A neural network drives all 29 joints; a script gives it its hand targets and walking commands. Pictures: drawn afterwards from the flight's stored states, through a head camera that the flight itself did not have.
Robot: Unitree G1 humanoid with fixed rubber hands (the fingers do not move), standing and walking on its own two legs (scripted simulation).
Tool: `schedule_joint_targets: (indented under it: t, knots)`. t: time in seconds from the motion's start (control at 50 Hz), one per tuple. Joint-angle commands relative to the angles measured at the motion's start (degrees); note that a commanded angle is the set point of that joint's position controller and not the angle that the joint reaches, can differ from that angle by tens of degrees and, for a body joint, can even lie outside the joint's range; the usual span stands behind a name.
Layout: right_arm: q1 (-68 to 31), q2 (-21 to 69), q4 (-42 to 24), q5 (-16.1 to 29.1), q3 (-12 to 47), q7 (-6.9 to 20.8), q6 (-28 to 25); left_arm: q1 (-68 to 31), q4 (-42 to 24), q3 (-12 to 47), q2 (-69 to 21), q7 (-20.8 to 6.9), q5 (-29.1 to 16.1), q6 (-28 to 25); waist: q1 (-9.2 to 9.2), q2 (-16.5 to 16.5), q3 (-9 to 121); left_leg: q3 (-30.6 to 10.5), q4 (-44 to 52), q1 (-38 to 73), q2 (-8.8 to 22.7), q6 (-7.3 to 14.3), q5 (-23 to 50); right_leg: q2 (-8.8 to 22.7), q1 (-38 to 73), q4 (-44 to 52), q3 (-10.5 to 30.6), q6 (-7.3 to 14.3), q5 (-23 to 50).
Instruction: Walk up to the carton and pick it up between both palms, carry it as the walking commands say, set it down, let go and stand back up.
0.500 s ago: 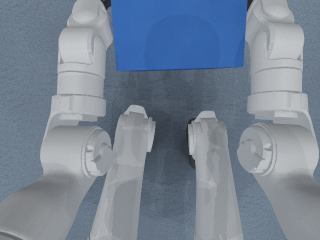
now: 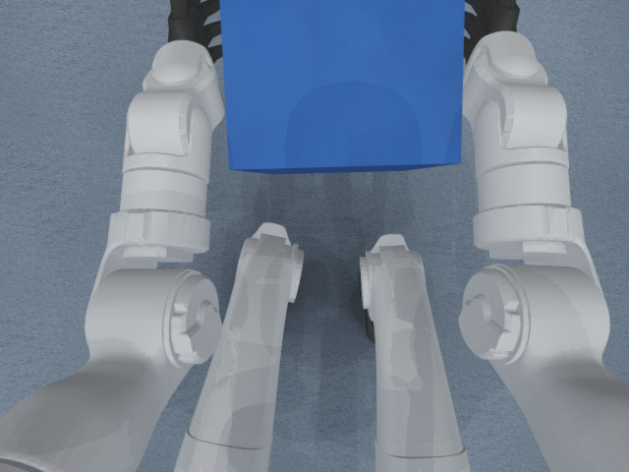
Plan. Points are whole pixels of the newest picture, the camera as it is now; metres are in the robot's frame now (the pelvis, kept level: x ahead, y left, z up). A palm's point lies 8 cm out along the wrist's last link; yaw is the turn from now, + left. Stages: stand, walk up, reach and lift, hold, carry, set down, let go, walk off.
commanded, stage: reach and lift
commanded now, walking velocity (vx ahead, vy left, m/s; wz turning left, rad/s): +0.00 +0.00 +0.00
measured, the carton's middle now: (338, 62) +0.53 +0.02 -0.13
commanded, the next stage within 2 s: none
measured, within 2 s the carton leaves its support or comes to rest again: neither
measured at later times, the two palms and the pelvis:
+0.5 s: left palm (168, 39) +0.49 +0.16 +0.00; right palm (534, 31) +0.51 -0.12 +0.01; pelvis +0.00 +0.00 +0.06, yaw +0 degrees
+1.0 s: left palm (125, 33) +0.46 +0.15 +0.07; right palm (607, 22) +0.48 -0.13 +0.08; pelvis +0.01 +0.00 +0.12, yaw +1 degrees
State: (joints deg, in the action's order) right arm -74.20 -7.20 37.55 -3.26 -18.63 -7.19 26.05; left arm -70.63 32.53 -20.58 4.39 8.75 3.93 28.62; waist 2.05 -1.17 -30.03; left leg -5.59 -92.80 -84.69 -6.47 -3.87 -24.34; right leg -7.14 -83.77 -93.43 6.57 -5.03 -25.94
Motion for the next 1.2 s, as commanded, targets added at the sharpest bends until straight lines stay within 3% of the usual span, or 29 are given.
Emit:
schedule_joint_targets:
  t: [0.0,0.04,0.06,0.08,0.2,0.22,0.24,0.28,0.34,0.38,0.46,0.48,0.54,0.6,0.62,0.64,0.68,0.7,0.76,0.82,0.88,0.9,0.92,0.94,0.98,1.06,1.1,1.12,1.18]
  knots:
    - [-43.2,68.33,-10.26,12.4,36.1,15.67,-1.6,-53.07,-15.79,39.66,-62.4,-17.07,-14.65,-3.94,-0.1,0.35,141.41,9.04,12.65,41.73,-3.03,1.84,10.37,-3.13,37.07,12.72,-8.21,3.9,10.69]
    - [-41.68,67.45,-8.75,12.18,35.04,15.87,-1.62,-52.89,-15.71,40.99,-63.19,-16.54,-14.26,-3.6,-1.26,2.86,140.22,8.14,13.86,44.47,-2.5,1.59,9.65,-3.39,34.49,13.03,-9.22,4.43,9.51]
    - [-38.79,68.35,-6.89,11.79,34.8,16.18,-1.49,-51.0,-16.07,40.81,-62.71,-16.33,-13.81,-3.8,-0.15,3.05,138.22,8.09,14.94,45.31,-2.38,1.42,10.31,-3.23,34.4,13.86,-8.78,4.64,9.98]
    - [-38.41,67.73,-6.35,11.04,33.06,16.41,-2.0,-51.49,-14.14,40.43,-63.58,-16.43,-13.99,-3.74,-1.78,2.87,135.14,7.61,14.69,42.81,-2.13,1.46,8.34,-3.28,32.84,14.1,-8.69,4.96,8.25]
    - [-40.18,66.02,-12.49,11.78,35.3,16.77,-2.92,-50.59,-17.18,43.64,-66.35,-15.98,-15.36,-4.05,-3.25,3.6,140.49,6.42,17.38,50.7,-2.05,0.93,11.57,-3.28,35.98,16.38,-8.96,5.08,10.51]
    - [-42.43,65.95,-12.25,12.0,35.91,16.86,-2.69,-48.17,-14.58,41.43,-65.02,-15.66,-14.6,-3.93,-1.66,2.23,137.56,6.65,18.05,49.76,-2.21,1.3,9.96,-3.22,35.96,17.2,-8.78,4.82,8.92]
    - [-42.96,65.36,-15.15,12.29,36.81,16.57,-2.77,-48.7,-14.92,43.09,-66.62,-15.78,-15.81,-3.6,-3.11,2.33,139.01,6.84,18.74,51.09,-1.78,1.07,10.17,-3.1,38.37,18.13,-8.94,4.66,9.58]
    - [-39.35,65.71,-10.13,11.42,36.13,16.6,-2.11,-45.57,-12.54,41.34,-66.03,-15.86,-13.74,-3.56,-1.99,2.24,133.92,6.67,19.68,48.23,-2.01,1.6,8.79,-2.85,37.62,19.05,-8.66,4.6,8.42]
    - [-37.81,68.6,-10.84,11.2,36.79,16.99,-2.35,-42.87,-12.52,40.62,-66.41,-16.27,-13.38,-3.98,-0.33,0.74,133.74,6.59,21.69,49.8,-2.2,1.99,8.83,-2.85,40.8,21.55,-7.95,4.46,8.0]
    - [-40.65,67.89,-11.09,10.7,36.56,16.88,-2.58,-44.58,-11.23,39.31,-66.56,-16.59,-13.37,-4.14,-0.95,-1.16,132.35,6.52,22.12,48.05,-2.26,2.29,6.39,-2.4,42.87,22.68,-7.74,4.28,5.87]
    - [-34.19,71.07,-9.14,10.81,37.71,17.16,-2.34,-43.03,-13.02,39.85,-66.3,-17.07,-11.94,-4.65,0.53,1.32,133.16,7.29,23.85,49.72,-2.19,2.01,7.92,-2.43,46.58,24.46,-6.62,4.62,7.83]
    - [-35.15,70.55,-9.42,10.46,36.73,17.15,-2.16,-43.54,-13.73,39.48,-65.28,-17.21,-12.74,-4.62,-0.38,-1.12,131.99,7.05,24.57,49.57,-2.27,2.39,7.73,-2.56,46.51,25.28,-6.65,4.37,7.22]
    - [-33.71,71.12,-11.13,11.21,37.64,17.36,-2.5,-45.54,-17.98,42.58,-66.42,-16.86,-13.4,-4.83,-0.6,1.82,134.77,6.64,25.22,54.45,-2.0,2.14,10.16,-2.32,47.54,25.87,-6.62,5.1,9.76]
    - [-33.74,71.29,-12.9,11.76,38.81,16.72,-2.59,-42.29,-17.25,42.41,-66.07,-17.03,-12.88,-4.7,0.03,-0.56,135.06,6.35,26.7,55.34,-2.2,2.26,11.03,-2.9,51.12,27.51,-6.54,4.64,10.43]
    - [-33.88,71.42,-14.79,12.49,39.41,16.55,-2.68,-42.4,-18.89,43.97,-67.58,-16.74,-14.14,-4.71,-0.24,1.19,135.71,6.41,27.48,57.56,-2.39,1.99,12.25,-2.68,52.48,27.99,-6.66,4.57,11.89]
    - [-31.42,72.17,-12.37,12.01,39.27,16.29,-2.27,-41.69,-17.93,43.29,-65.99,-16.92,-13.64,-4.68,-0.22,-0.5,133.25,6.38,27.27,55.19,-2.31,2.46,12.19,-2.41,52.53,28.8,-5.73,4.44,12.35]
    - [-30.84,71.45,-11.86,11.5,38.69,16.61,-2.49,-38.96,-15.56,42.95,-66.39,-17.17,-11.87,-4.44,-0.09,1.81,127.91,6.25,29.09,55.73,-1.71,2.33,10.44,-2.2,50.79,30.26,-5.64,4.9,10.17]
    - [-30.73,71.95,-9.28,10.32,37.56,16.59,-2.3,-39.92,-13.57,42.36,-65.7,-17.62,-12.07,-4.68,-1.16,0.11,123.72,5.72,29.75,53.11,-1.87,2.92,7.07,-1.74,49.44,30.91,-5.77,4.43,7.16]
    - [-30.84,71.43,-10.65,10.07,37.72,17.24,-3.23,-35.82,-11.42,40.96,-67.86,-18.11,-10.95,-4.88,-0.25,1.24,123.4,5.96,30.82,54.68,-2.06,2.58,8.58,-1.79,50.18,32.36,-5.55,4.43,7.81]
    - [-29.98,72.91,-13.3,10.72,40.43,16.86,-3.34,-35.79,-14.6,42.8,-68.51,-18.56,-12.34,-5.46,-0.56,-0.23,128.1,5.62,32.72,58.75,-2.4,2.86,12.27,-1.55,58.04,34.27,-4.94,4.25,12.38]
    - [-30.28,72.99,-11.41,9.53,38.87,17.01,-3.11,-34.8,-11.74,40.88,-67.78,-18.9,-10.77,-5.08,-0.34,0.19,121.15,5.66,34.87,57.65,-2.13,3.42,7.98,-0.88,56.31,36.07,-4.62,4.32,7.87]
    - [-28.74,73.84,-11.17,9.0,38.95,17.38,-3.09,-35.25,-11.84,42.46,-69.03,-18.89,-10.05,-5.05,-1.49,0.57,121.32,5.22,35.88,58.91,-1.71,2.94,7.48,-1.3,56.32,37.54,-5.25,4.71,7.02]
    - [-28.88,74.24,-14.59,10.67,41.08,17.66,-3.12,-37.21,-17.71,44.65,-68.62,-18.75,-11.78,-5.24,-0.78,1.09,127.72,5.0,36.13,62.83,-1.84,2.84,10.49,-1.28,60.71,37.61,-4.47,4.95,9.97]
    - [-29.69,73.03,-12.19,10.61,39.68,17.74,-3.01,-37.46,-13.37,42.39,-67.8,-18.76,-11.13,-4.87,-0.86,0.67,123.1,4.72,36.83,60.83,-1.57,2.97,8.39,-0.86,58.31,37.9,-4.79,4.76,8.11]
    - [-26.95,73.64,-10.3,9.66,38.9,17.87,-2.55,-37.05,-15.2,43.13,-68.01,-18.81,-11.38,-5.24,-1.84,1.39,121.86,4.94,38.54,62.5,-1.36,2.87,8.61,-0.75,60.43,39.32,-4.59,5.0,8.36]
    - [-26.33,74.44,-7.29,8.36,36.89,18.93,-2.94,-34.24,-10.75,40.31,-69.01,-19.31,-9.68,-5.5,-0.79,1.45,115.16,4.69,40.9,62.06,-0.91,2.86,7.17,-0.45,58.24,41.84,-4.58,5.44,7.12]
    - [-26.78,74.56,-13.38,9.83,39.71,19.24,-3.36,-36.56,-17.66,44.42,-70.96,-19.22,-12.44,-5.8,-1.54,1.48,123.74,4.11,42.26,69.46,-0.97,2.64,11.0,-0.59,63.63,42.86,-4.53,5.5,10.34]
    - [-23.99,73.09,-7.57,8.33,36.44,19.36,-3.08,-31.68,-11.8,41.37,-69.72,-19.25,-9.78,-5.13,-1.55,2.33,115.34,4.44,42.68,66.43,-0.44,2.72,9.88,-0.43,58.25,42.86,-5.04,5.59,9.48]
    - [-25.93,73.31,-12.13,8.08,38.63,19.79,-3.63,-30.87,-12.48,43.3,-72.27,-19.45,-10.64,-5.25,-1.94,1.54,116.86,3.65,44.99,70.36,-0.38,2.45,10.33,-0.4,61.29,45.06,-5.16,5.61,9.76]
